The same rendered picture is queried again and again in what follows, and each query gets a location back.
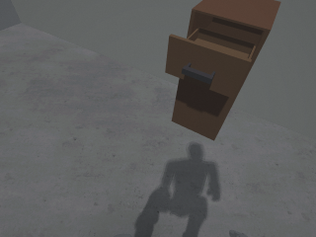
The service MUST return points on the cabinet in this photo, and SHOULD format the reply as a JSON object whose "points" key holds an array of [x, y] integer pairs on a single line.
{"points": [[202, 110]]}

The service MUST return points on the handle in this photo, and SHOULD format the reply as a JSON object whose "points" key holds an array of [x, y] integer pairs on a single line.
{"points": [[199, 75]]}

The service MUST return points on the drawer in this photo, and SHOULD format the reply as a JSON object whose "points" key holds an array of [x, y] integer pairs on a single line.
{"points": [[209, 51]]}

